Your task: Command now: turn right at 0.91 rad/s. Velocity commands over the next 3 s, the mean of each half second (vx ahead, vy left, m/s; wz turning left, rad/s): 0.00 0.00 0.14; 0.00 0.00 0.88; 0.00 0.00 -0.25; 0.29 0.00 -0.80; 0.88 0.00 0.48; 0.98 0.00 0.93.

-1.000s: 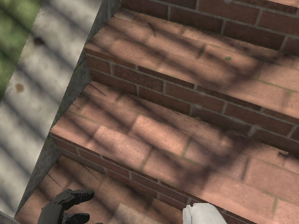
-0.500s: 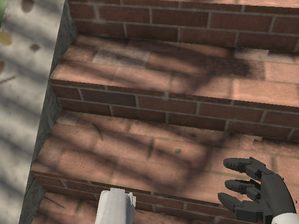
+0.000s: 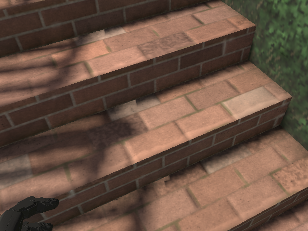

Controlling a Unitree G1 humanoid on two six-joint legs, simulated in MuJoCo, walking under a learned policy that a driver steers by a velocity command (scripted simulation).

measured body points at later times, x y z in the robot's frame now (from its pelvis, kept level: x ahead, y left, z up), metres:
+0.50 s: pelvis +0.06 -0.05 +0.02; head +0.07 -0.05 +0.47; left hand +0.18 +0.23 -0.07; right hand +0.22 -0.28 -0.09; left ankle +0.04 +0.06 -0.57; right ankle +0.06 -0.19 -0.70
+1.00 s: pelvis +0.11 -0.01 +0.03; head +0.12 +0.01 +0.48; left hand +0.17 +0.32 -0.03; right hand +0.35 -0.14 -0.06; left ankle +0.08 +0.06 -0.70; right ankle +0.17 -0.16 -0.54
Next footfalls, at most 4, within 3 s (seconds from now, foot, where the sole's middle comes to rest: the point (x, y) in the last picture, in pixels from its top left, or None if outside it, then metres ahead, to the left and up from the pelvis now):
0.26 right None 0.10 -0.19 -0.74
0.62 left None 0.11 0.07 -0.74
1.18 right None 0.24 -0.13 -0.74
1.62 left None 0.13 0.10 -0.74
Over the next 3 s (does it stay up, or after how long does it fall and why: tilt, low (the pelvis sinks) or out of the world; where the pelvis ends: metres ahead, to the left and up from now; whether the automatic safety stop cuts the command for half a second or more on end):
stays up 0.80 0.11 0.38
